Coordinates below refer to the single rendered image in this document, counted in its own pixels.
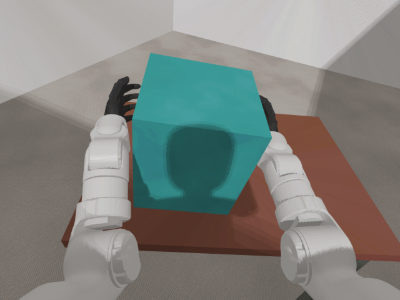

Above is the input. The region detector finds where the robot right upper arm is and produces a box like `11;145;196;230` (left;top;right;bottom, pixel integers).
281;225;400;300

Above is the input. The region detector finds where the carton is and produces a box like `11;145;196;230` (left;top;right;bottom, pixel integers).
132;53;272;215

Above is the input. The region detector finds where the robot left upper arm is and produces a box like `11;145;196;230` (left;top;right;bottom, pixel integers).
18;228;141;300

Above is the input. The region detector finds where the left robot forearm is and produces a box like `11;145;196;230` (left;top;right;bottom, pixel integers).
63;114;131;274

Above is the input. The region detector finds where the right robot forearm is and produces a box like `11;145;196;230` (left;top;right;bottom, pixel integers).
257;131;357;268

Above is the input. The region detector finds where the table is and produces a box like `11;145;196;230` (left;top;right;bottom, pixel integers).
61;102;400;300

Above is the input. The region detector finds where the right robot hand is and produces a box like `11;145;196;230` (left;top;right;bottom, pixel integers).
259;95;278;132

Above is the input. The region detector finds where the left robot hand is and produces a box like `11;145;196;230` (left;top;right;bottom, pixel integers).
104;76;141;122

